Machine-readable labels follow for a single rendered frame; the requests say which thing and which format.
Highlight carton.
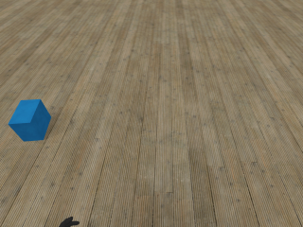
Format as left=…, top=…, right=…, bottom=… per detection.
left=8, top=99, right=51, bottom=142

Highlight left robot hand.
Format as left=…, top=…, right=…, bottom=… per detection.
left=59, top=217, right=80, bottom=227

